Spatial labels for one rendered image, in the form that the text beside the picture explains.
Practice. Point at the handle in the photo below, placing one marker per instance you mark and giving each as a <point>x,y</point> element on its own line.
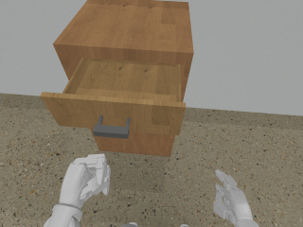
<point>112,131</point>

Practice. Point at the robot right hand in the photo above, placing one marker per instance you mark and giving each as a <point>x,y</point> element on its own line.
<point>234,205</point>

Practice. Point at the drawer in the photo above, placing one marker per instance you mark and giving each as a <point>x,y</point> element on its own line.
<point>149,93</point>

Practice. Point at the cabinet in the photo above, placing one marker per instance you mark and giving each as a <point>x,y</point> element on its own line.
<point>130,30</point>

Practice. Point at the robot left forearm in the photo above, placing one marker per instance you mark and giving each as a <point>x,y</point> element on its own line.
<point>64,215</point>

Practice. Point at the robot left hand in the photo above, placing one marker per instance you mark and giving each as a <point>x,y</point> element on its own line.
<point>92,170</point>

